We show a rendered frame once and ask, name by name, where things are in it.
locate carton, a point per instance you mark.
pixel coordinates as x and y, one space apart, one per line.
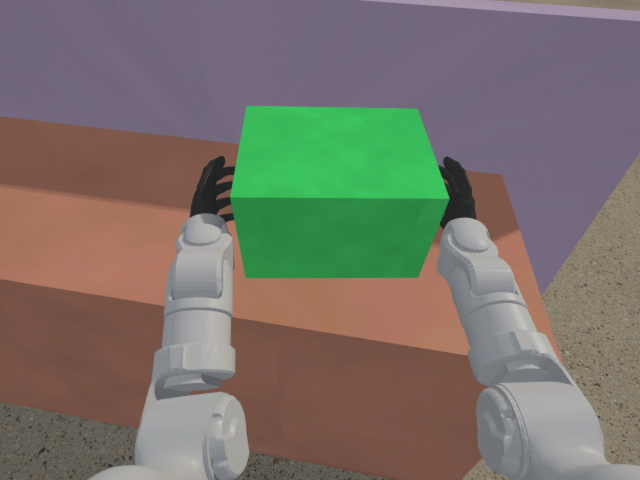
335 192

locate left robot hand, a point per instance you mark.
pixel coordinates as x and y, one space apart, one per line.
204 200

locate right robot hand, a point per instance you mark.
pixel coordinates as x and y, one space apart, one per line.
461 203

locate robot right forearm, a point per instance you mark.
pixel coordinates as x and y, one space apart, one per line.
505 346

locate robot right upper arm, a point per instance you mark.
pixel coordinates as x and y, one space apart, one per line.
543 431

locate robot left upper arm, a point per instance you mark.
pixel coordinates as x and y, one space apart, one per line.
194 437

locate robot left forearm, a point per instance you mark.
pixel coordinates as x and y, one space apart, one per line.
196 351

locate pedestal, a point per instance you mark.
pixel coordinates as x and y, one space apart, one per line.
369 375

